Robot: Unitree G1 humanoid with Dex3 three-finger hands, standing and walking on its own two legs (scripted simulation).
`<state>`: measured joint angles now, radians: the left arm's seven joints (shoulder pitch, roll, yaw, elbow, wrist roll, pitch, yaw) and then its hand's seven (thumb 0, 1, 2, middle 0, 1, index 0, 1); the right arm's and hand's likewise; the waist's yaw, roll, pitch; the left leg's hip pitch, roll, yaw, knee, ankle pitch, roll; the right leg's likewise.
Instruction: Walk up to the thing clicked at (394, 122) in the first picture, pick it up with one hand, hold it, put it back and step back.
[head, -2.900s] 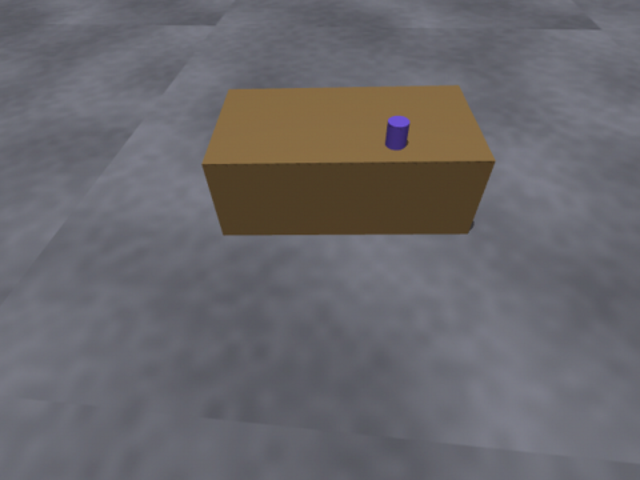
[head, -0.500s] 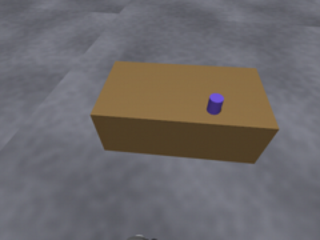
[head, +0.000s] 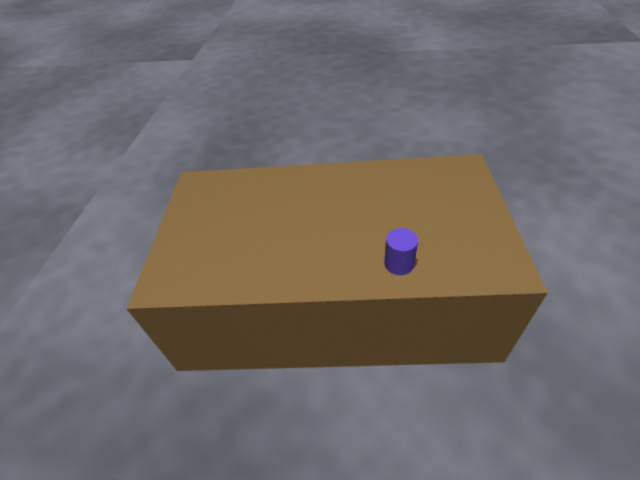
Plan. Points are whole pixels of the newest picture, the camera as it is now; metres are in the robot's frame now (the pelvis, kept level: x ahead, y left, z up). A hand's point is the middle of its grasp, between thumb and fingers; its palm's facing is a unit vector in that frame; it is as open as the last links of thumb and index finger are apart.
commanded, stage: walk up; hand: right
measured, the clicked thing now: (400, 251) +0.72 -0.16 -0.32
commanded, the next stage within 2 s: none
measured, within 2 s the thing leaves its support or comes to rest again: neither
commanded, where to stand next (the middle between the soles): +0.29 +0.01 m, yaw +0 degrees
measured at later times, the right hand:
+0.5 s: hand (538, 436) +0.21 -0.26 -0.11, palm faces -0.02 +0.91 -0.42, open 7.4 cm
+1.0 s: hand (509, 391) +0.29 -0.26 -0.15, palm faces -0.04 +0.94 -0.34, open 7.4 cm
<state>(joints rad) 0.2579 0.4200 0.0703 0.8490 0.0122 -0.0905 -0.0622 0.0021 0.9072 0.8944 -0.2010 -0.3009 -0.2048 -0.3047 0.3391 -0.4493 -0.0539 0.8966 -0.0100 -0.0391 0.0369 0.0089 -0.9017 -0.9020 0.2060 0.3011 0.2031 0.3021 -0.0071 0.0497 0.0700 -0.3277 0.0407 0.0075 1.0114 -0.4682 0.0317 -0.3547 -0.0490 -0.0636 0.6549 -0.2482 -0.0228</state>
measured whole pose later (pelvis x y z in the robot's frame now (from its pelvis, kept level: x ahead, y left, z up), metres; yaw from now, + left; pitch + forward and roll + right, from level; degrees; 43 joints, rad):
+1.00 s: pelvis +0.23 +0.00 +0.00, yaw +0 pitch -3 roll +0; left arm 0.10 0.35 0.01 0.99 0.00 -0.01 -0.01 0.00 0.91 0.89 -0.20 -0.30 -0.21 -0.30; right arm 0.18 -0.38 0.00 1.04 0.00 -0.01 0.01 0.00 -0.90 -0.90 0.21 0.30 0.20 0.30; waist 0.00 0.01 0.07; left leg -0.27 0.02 0.03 0.65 -0.33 0.00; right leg -0.36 -0.06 -0.05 0.63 -0.23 0.00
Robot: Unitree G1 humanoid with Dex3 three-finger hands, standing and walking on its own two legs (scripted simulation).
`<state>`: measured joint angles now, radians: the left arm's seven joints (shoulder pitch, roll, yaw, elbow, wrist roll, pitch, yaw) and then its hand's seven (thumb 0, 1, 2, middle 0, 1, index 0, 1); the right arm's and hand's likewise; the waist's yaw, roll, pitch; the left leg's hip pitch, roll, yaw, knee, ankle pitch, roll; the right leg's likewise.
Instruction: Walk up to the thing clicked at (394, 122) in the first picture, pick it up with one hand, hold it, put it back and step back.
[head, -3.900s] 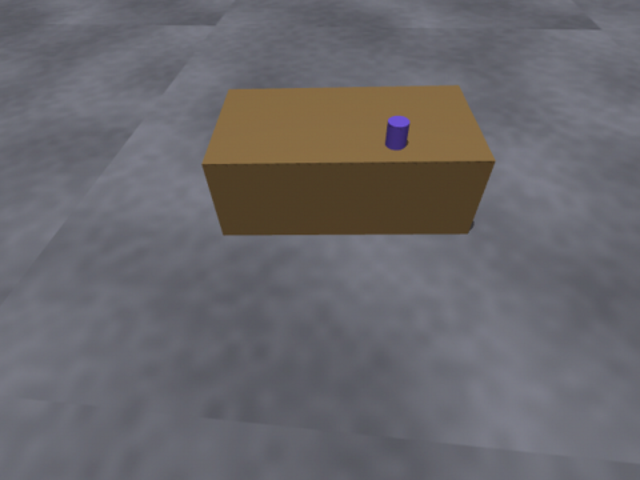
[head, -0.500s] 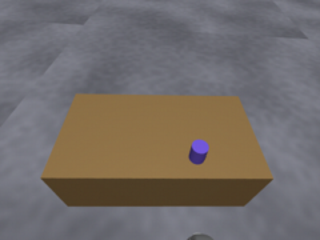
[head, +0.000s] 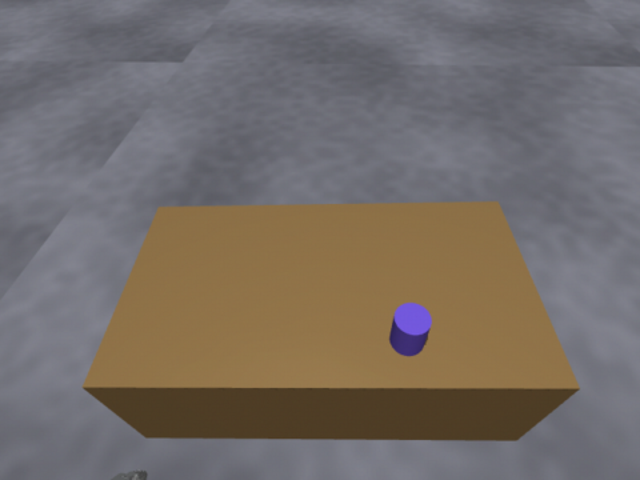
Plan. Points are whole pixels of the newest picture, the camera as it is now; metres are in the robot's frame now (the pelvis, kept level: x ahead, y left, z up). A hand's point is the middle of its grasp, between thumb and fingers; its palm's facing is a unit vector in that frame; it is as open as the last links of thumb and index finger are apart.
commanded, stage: walk up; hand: right
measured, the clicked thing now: (409, 329) +0.49 -0.16 -0.32
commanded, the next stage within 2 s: stand in 1.18 s
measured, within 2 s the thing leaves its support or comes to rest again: neither
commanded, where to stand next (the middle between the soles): +0.07 +0.01 m, yaw +0 degrees
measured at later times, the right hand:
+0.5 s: hand out of the picture +0.14 -0.25 -0.13, palm faces -0.05 +0.94 -0.33, open 7.4 cm
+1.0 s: hand out of the picture +0.11 -0.26 -0.14, palm faces -0.04 +0.94 -0.33, open 7.4 cm
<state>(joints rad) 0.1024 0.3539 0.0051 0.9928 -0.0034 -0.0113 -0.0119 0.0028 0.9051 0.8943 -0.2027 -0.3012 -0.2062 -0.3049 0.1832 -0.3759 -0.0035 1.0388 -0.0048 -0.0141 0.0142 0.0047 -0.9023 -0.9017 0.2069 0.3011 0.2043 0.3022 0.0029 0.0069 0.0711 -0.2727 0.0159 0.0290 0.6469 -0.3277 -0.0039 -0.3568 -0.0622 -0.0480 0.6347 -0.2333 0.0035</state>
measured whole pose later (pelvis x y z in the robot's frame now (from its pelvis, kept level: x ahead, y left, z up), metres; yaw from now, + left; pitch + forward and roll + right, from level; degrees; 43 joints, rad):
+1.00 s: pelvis +0.04 +0.00 +0.02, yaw +1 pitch -2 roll +0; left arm 0.05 0.33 0.03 1.17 0.01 -0.01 -0.01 0.00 0.91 0.89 -0.20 -0.30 -0.20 -0.30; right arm 0.09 -0.36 -0.01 1.17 0.00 0.00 0.01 0.01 -0.90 -0.90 0.21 0.30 0.20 0.30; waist 0.00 0.02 0.06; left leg -0.09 0.02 0.00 0.33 -0.21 -0.01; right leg -0.16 -0.05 -0.08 0.34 -0.13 0.02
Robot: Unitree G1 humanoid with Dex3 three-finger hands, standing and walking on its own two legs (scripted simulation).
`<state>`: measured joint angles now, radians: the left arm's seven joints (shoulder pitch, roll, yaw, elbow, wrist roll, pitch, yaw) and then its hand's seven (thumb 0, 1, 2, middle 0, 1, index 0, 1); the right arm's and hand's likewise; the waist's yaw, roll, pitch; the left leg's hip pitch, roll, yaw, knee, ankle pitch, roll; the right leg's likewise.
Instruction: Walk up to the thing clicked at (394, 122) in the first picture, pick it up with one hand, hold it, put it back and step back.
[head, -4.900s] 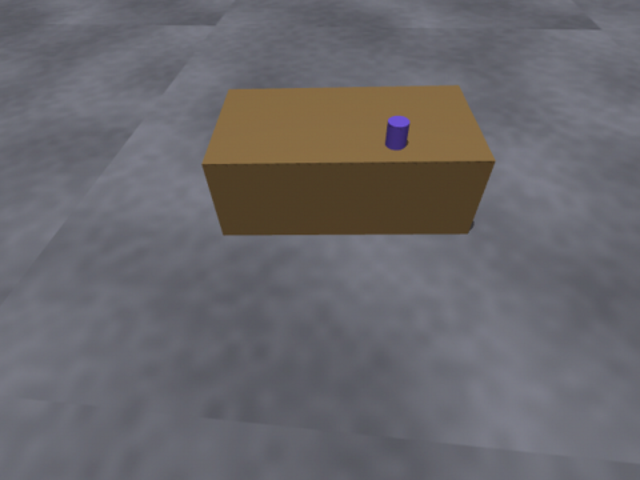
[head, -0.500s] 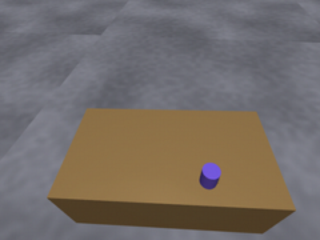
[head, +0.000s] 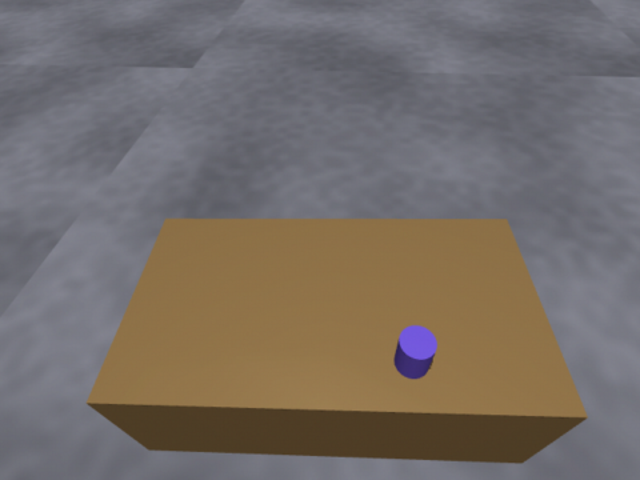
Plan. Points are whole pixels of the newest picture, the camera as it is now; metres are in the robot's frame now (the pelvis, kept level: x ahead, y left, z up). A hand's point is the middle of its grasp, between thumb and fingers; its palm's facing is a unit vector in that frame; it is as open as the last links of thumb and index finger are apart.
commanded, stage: walk up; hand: right
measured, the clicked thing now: (414, 352) +0.45 -0.17 -0.34
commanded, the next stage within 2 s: stand in 0.18 s
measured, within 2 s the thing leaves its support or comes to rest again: neither
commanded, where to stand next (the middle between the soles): +0.03 +0.01 m, yaw -1 degrees
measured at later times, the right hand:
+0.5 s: hand out of the picture +0.08 -0.26 -0.16, palm faces -0.02 +0.95 -0.33, open 7.4 cm
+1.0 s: hand out of the picture +0.07 -0.27 -0.16, palm faces -0.02 +0.95 -0.32, open 7.4 cm
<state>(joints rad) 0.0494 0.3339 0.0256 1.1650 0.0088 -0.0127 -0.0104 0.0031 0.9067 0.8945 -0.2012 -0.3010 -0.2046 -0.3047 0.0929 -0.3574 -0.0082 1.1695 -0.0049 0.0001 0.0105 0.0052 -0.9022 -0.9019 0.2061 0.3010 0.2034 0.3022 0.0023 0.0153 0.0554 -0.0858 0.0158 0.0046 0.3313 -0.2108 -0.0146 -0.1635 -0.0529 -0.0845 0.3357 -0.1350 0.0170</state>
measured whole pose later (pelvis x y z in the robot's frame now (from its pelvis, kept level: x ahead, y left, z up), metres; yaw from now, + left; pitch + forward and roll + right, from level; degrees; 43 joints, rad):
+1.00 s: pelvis +0.00 -0.02 +0.00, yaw +0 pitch -2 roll +0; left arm 0.10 0.35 0.00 1.14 0.01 -0.01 -0.01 0.00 0.91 0.89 -0.20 -0.30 -0.20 -0.30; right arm 0.12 -0.36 0.00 1.14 -0.01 0.00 0.01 0.00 -0.90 -0.90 0.21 0.30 0.20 0.30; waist 0.00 0.02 0.05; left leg -0.06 0.04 0.00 0.31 -0.20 -0.04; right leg -0.15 -0.03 -0.09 0.34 -0.15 -0.01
